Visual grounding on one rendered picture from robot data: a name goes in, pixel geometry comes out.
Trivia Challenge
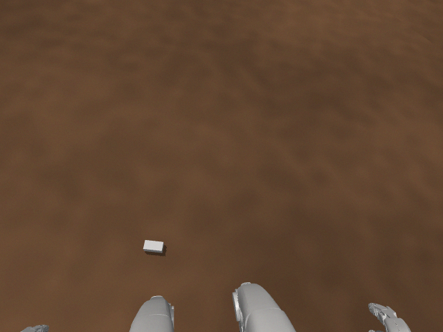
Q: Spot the small box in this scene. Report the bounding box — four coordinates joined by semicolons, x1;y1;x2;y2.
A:
143;240;164;253

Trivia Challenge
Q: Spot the right robot hand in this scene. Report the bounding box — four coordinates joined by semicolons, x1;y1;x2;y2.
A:
368;303;411;332

